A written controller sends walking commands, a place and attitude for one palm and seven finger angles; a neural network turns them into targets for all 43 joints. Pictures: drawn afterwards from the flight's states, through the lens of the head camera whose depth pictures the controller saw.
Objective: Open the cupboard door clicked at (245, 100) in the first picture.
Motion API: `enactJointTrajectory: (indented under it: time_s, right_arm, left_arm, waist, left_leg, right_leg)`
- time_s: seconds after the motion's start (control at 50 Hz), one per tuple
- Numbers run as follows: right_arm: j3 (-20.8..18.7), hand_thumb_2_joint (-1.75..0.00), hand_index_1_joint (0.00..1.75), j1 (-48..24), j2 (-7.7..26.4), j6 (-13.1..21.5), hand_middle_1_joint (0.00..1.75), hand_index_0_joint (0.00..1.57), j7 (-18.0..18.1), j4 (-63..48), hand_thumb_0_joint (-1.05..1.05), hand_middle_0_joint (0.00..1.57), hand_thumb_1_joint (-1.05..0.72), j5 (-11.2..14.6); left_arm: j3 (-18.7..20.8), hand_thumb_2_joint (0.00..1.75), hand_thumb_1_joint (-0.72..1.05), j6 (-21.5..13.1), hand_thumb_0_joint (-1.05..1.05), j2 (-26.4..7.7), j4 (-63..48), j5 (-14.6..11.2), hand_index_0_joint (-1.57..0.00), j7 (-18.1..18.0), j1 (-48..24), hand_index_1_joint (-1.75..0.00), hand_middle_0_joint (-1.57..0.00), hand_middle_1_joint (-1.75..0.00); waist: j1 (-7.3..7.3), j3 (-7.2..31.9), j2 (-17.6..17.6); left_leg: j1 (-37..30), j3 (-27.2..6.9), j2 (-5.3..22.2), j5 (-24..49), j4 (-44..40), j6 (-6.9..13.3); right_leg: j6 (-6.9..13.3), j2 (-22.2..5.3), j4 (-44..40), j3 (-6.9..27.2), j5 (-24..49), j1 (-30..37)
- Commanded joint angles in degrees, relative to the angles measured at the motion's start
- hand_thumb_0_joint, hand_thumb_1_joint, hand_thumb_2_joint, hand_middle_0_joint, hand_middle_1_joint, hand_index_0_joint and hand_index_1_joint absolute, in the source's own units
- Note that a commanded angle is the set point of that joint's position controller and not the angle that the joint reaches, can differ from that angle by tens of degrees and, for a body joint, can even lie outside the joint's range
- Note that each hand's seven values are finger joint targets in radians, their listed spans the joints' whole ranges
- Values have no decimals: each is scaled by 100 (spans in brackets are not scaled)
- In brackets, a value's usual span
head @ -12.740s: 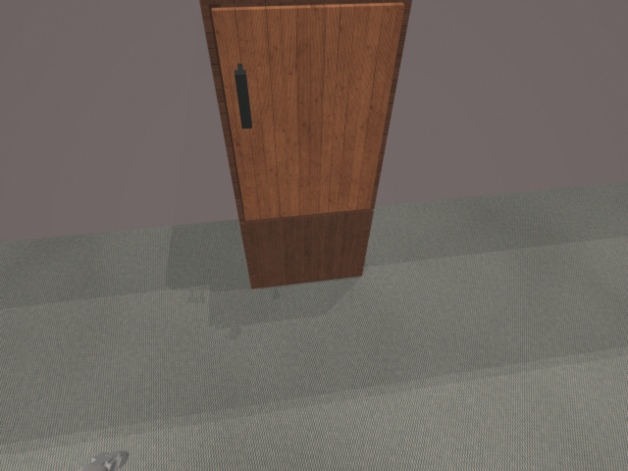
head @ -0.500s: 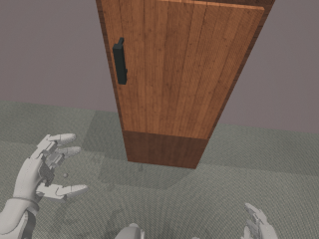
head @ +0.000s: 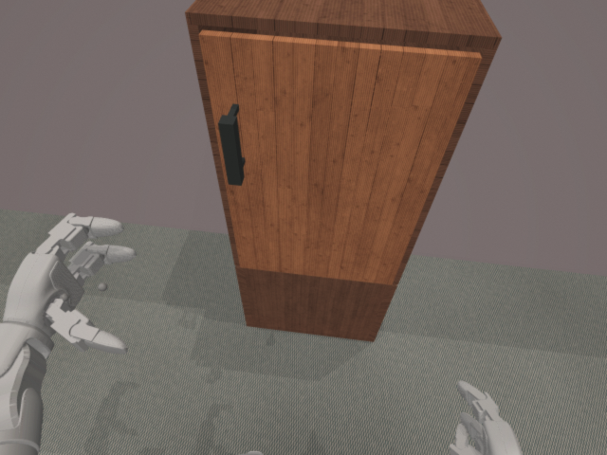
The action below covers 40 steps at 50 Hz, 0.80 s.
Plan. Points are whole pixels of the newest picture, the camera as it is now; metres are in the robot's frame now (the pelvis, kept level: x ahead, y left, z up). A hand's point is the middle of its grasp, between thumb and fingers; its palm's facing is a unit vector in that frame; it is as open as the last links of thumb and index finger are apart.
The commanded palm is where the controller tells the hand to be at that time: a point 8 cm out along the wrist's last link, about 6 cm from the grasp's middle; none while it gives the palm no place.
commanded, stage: raise the hand with hooked fingers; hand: left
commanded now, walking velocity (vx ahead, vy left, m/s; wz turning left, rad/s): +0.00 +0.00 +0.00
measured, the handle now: (235, 145) +0.58 +0.16 +0.08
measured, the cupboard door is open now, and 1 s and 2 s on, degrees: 0 0 0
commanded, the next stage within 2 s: move the hooked fingers beside the handle in 0.60 s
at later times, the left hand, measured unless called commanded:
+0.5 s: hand (128, 272) +0.30 +0.24 +0.10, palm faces -0.01 -1.00 -0.02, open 14.0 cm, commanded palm +0.27 +0.29 +0.11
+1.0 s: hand (136, 248) +0.33 +0.24 +0.10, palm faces -0.04 -1.00 +0.01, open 14.0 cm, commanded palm +0.32 +0.29 +0.10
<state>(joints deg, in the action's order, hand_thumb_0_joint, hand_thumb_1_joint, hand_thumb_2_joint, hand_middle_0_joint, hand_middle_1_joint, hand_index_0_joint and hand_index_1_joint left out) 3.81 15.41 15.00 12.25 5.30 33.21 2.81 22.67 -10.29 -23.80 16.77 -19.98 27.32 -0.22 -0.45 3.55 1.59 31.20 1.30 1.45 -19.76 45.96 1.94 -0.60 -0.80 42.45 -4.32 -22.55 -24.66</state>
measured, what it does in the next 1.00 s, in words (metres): stands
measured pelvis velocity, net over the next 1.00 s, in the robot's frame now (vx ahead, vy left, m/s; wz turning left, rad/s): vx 0.00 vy -0.02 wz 0.00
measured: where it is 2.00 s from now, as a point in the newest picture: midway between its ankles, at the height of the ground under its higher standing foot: outside the picture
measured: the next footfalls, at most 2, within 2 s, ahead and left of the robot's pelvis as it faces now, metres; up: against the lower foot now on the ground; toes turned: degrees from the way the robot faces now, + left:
none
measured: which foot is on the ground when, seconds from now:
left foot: down 0.00-1.00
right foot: down 0.00-1.00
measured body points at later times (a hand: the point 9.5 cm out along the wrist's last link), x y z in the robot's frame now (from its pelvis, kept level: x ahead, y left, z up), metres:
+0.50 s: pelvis +0.01 -0.03 +0.01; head +0.02 -0.03 +0.46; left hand +0.29 +0.29 +0.11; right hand +0.15 -0.28 -0.07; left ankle +0.04 +0.09 -0.71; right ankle -0.01 -0.13 -0.71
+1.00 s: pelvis +0.00 -0.02 +0.00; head +0.03 -0.01 +0.45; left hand +0.33 +0.30 +0.10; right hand +0.14 -0.27 -0.08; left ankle +0.04 +0.09 -0.71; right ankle -0.01 -0.13 -0.71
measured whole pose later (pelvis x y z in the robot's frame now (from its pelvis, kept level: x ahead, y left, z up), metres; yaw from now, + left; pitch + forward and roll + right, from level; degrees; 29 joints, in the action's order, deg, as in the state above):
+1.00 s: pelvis +0.00 -0.02 +0.00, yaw +0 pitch +6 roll -2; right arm 3.0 15.6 16.2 10.2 6.3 35.0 3.4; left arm 22.6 -11.7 -25.6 34.6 -18.6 29.8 -16.2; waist 0.7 2.6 1.3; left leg 31.3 1.2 1.9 -18.2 43.7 0.8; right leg 0.5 -0.2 41.8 -4.3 -21.8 -25.7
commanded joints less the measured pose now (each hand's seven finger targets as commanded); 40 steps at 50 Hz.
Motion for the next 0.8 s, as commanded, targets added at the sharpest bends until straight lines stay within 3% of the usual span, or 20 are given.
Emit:
enactJointTrajectory:
  time_s: [0.0,0.08,0.16,0.34,0.4,0.46,0.5,0.54,0.66,0.7,0.76,0.78]
  right_arm:
    - [-387,-90,30,-306,895,269,30,20,147,-769,0,20,-90,66]
    - [-410,-90,30,-256,934,262,30,20,163,-786,0,20,-90,83]
    - [-432,-90,30,-217,938,267,30,20,108,-823,0,20,-90,75]
    - [-470,-90,30,-191,906,244,30,20,58,-838,0,20,-90,31]
    - [-468,-90,30,-205,866,248,30,20,69,-795,0,20,-90,50]
    - [-475,-90,30,-211,886,239,30,20,86,-775,0,20,-90,58]
    - [-480,-90,30,-194,891,232,30,20,96,-754,0,20,-90,71]
    - [-468,-90,30,-195,907,210,30,20,98,-757,0,20,-90,78]
    - [-465,-90,30,-242,895,184,30,20,97,-814,0,20,-90,81]
    - [-464,-90,30,-244,882,192,30,20,95,-822,0,20,-90,77]
    - [-460,-90,30,-173,920,152,30,20,138,-720,0,20,-90,65]
    - [-460,-90,30,-161,925,140,30,20,152,-684,0,20,-90,74]
  left_arm:
    - [585,30,-50,-258,0,-1534,-671,-159,-30,204,-1642,-120,-30,-120]
    - [680,30,-50,-68,0,-1768,-437,-197,-30,407,-1825,-120,-30,-120]
    - [637,30,-50,-104,0,-1622,-267,-280,-30,495,-1574,-120,-30,-120]
    - [921,30,-50,-460,0,-1889,-571,-247,-30,258,-1766,-120,-30,-120]
    - [842,30,-50,-523,0,-1771,-594,-231,-30,265,-1738,-120,-30,-120]
    - [814,30,-50,-493,0,-1728,-489,-276,-30,323,-1729,-120,-30,-120]
    - [789,30,-50,-458,0,-1714,-416,-263,-30,355,-1737,-120,-30,-120]
    - [753,30,-50,-390,0,-1676,-229,-303,-30,393,-1731,-120,-30,-120]
    - [733,30,-50,-395,0,-1688,-225,-250,-30,372,-1792,-120,-30,-120]
    - [592,30,-50,-469,0,-1557,-401,-236,-30,346,-1988,-120,-30,-120]
    - [699,30,-50,-503,0,-1730,-101,-230,-30,311,-2440,-120,-30,-120]
    - [703,30,-50,-524,0,-1760,13,-199,-30,306,-2580,-120,-30,-120]
  waist:
    - [85,889,556]
    - [53,1090,331]
    - [15,1045,53]
    - [-15,1215,171]
    - [24,1249,413]
    - [47,1183,133]
    - [51,1179,256]
    - [41,996,47]
    - [7,1096,164]
    - [58,1209,197]
    - [149,1121,-31]
    - [170,1046,95]
  left_leg:
    - [-1246,-407,-78,668,-969,-93]
    - [-1272,-329,-119,874,-934,-43]
    - [-1205,-257,-143,1121,-873,-23]
    - [-1165,-129,-156,1130,-790,7]
    - [-1245,-90,-159,1144,-779,10]
    - [-1163,-108,-149,1208,-748,13]
    - [-1206,-97,-155,1232,-756,13]
    - [-1090,-113,-156,1127,-774,6]
    - [-1162,-135,-156,1120,-819,2]
    - [-1332,-154,-152,1183,-852,11]
    - [-1220,-169,-141,1043,-805,8]
    - [-1178,-172,-147,936,-818,-6]
  right_leg:
    - [232,286,-727,55,789,-220]
    - [206,257,-846,154,1041,25]
    - [193,256,-833,193,1365,103]
    - [136,209,-821,395,1428,231]
    - [113,176,-852,434,1529,238]
    - [78,171,-845,468,1703,286]
    - [74,167,-840,443,1761,223]
    - [76,177,-876,453,1606,195]
    - [103,183,-844,397,1534,152]
    - [114,207,-804,322,1588,95]
    - [97,222,-814,363,1454,-5]
    - [107,215,-821,353,1312,-72]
